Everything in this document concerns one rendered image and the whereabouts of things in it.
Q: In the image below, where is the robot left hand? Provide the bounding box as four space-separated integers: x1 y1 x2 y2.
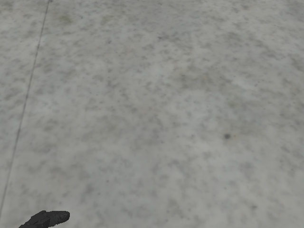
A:
19 210 70 228

